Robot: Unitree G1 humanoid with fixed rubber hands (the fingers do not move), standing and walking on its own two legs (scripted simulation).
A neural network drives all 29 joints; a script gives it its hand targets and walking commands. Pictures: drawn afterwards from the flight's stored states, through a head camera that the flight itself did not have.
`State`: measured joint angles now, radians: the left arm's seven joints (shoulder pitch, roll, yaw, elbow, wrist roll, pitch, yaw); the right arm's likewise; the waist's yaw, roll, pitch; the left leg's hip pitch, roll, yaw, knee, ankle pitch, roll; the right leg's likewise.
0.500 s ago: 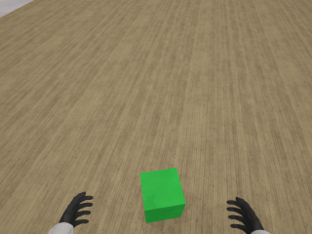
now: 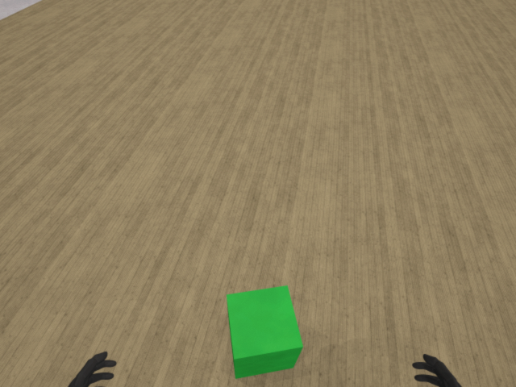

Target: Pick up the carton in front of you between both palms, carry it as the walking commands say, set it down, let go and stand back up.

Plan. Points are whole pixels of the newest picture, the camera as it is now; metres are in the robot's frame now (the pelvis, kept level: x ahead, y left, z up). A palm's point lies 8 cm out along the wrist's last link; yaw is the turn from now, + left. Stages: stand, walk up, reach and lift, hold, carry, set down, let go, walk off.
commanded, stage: stand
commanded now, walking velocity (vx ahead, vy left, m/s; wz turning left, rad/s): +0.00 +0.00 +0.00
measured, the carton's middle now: (261, 332) +0.42 -0.02 -0.65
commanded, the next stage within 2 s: none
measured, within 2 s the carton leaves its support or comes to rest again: neither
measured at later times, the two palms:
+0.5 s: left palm out of the picture +0.10 +0.30 -0.10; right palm out of the picture +0.10 -0.30 -0.09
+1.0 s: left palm out of the picture +0.07 +0.30 -0.10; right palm out of the picture +0.08 -0.31 -0.09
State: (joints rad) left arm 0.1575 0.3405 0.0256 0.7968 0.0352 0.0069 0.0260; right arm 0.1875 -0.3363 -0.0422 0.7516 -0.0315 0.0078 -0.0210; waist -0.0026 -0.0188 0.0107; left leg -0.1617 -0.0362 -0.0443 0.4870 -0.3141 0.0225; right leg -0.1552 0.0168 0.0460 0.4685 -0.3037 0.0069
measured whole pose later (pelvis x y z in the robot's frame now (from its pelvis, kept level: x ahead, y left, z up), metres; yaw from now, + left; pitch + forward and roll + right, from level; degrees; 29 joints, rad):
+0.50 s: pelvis -0.01 +0.00 +0.01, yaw +0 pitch -2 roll +0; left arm 0.14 0.36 0.02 0.93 0.03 0.00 0.02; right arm 0.16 -0.36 -0.02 0.89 -0.03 0.00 -0.02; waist 0.00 -0.01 0.02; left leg -0.12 -0.04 -0.04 0.41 -0.26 0.02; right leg -0.11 0.01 0.04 0.40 -0.25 0.01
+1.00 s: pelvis -0.02 +0.00 +0.01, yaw +0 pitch -2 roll +0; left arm 0.13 0.38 0.01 1.00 0.02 -0.01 0.01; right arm 0.14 -0.37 -0.02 0.98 -0.02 -0.01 -0.02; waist 0.01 -0.01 0.02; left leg -0.10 -0.03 -0.05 0.37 -0.22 0.02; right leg -0.10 0.01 0.04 0.35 -0.21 0.01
